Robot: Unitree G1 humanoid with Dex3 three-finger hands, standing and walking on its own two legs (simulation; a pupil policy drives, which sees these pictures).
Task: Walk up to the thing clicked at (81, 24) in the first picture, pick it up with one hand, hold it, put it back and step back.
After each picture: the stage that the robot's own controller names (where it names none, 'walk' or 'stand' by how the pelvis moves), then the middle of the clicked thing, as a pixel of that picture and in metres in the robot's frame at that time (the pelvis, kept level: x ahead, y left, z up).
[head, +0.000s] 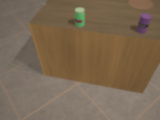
stand; (79, 17) +1.00 +0.06 -0.09
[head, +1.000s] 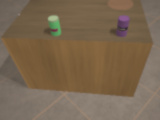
walk; (54, 25) +0.88 +0.26 -0.07
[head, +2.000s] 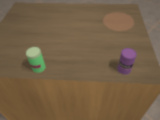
walk; (36, 60) +0.54 +0.28 -0.07
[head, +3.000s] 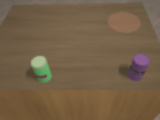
stand; (41, 69) +0.48 +0.22 -0.07
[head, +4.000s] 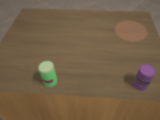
stand; (48, 74) +0.48 +0.19 -0.09
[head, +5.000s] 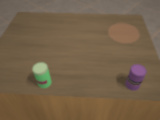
stand; (42, 75) +0.48 +0.22 -0.10
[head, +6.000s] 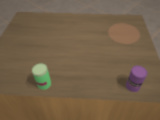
stand; (42, 76) +0.47 +0.22 -0.10
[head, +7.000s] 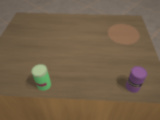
rise first; (41, 77) +0.47 +0.23 -0.10
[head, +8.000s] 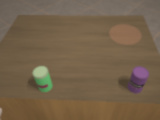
rise first; (43, 79) +0.46 +0.24 -0.09
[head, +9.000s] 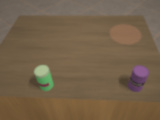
go down; (44, 78) +0.47 +0.23 -0.09
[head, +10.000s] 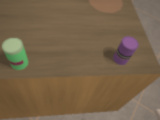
go down; (16, 54) +0.49 +0.22 -0.04
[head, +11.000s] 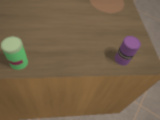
go down; (15, 54) +0.48 +0.23 -0.02
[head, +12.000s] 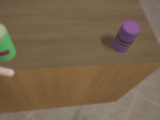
close in; (0, 43) +0.49 +0.24 +0.02
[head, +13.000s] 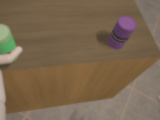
lift; (3, 44) +0.48 +0.21 +0.02
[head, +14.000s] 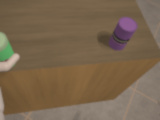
lift; (0, 51) +0.45 +0.22 +0.02
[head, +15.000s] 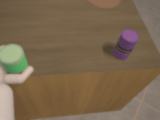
lift; (15, 64) +0.41 +0.20 +0.04
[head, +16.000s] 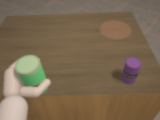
hold; (33, 76) +0.33 +0.17 +0.13
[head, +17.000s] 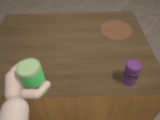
hold; (33, 78) +0.33 +0.17 +0.11
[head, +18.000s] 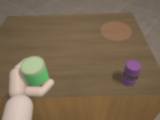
crouch; (37, 76) +0.34 +0.16 +0.11
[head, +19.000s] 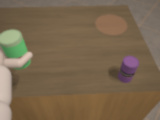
crouch; (15, 50) +0.42 +0.22 +0.13
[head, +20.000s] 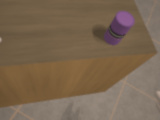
lower; out of the picture +0.50 +0.25 +0.02
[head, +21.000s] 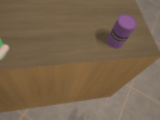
lower; out of the picture +0.48 +0.24 +0.02
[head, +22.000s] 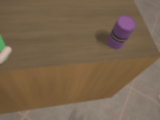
lower; out of the picture +0.48 +0.23 +0.02
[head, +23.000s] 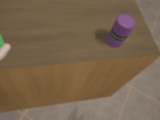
lower; out of the picture +0.48 +0.23 +0.03
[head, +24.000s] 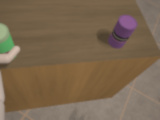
loosen; (1, 44) +0.48 +0.21 +0.02
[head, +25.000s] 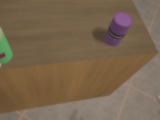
withdraw; out of the picture +0.47 +0.22 +0.03
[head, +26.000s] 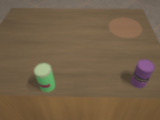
sink last; (45, 78) +0.43 +0.20 -0.04
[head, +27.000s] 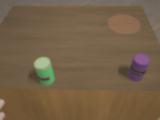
stand; (44, 71) +0.46 +0.21 -0.04
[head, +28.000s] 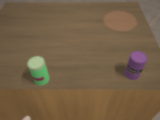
stand; (39, 71) +0.45 +0.22 -0.03
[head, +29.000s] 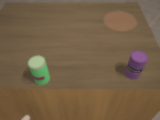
stand; (39, 70) +0.45 +0.21 -0.03
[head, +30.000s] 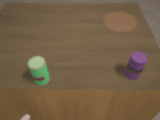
stand; (39, 71) +0.45 +0.21 -0.03
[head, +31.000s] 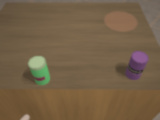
stand; (40, 71) +0.45 +0.21 -0.03
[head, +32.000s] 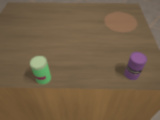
stand; (41, 70) +0.46 +0.21 -0.04
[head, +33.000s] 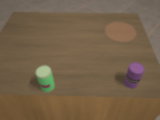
walk; (45, 79) +0.46 +0.20 -0.09
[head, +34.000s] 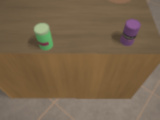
walk; (44, 37) +0.60 +0.22 -0.07
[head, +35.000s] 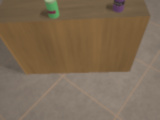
walk; (52, 7) +0.89 +0.25 -0.07
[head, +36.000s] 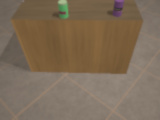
stand; (63, 9) +1.09 +0.20 -0.08
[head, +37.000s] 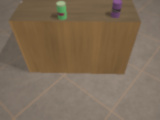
stand; (61, 10) +1.08 +0.20 -0.10
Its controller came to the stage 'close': yes
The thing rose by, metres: 0.21
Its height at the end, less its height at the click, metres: +0.00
